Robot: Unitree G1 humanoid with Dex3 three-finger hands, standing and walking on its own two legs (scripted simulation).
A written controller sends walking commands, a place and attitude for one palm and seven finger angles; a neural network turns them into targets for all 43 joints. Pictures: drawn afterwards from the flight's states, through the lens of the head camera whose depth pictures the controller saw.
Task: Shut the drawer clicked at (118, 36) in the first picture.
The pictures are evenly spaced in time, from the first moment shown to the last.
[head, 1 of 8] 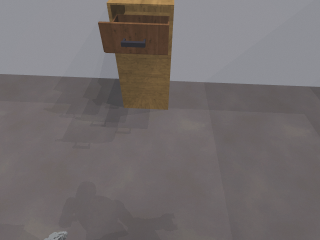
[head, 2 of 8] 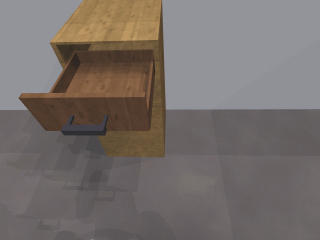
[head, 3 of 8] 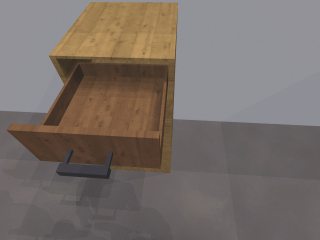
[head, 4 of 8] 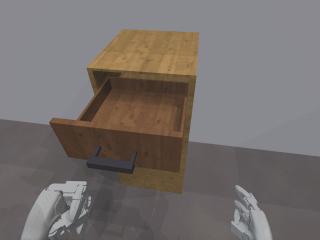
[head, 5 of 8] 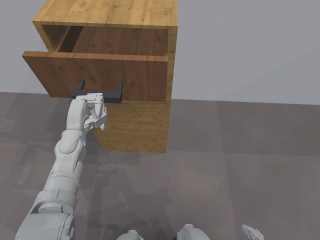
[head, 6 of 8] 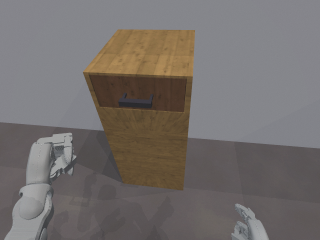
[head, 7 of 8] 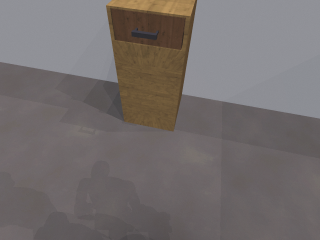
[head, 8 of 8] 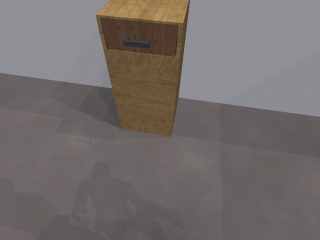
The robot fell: no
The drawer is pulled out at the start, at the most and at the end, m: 0.29 0.29 0.00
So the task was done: yes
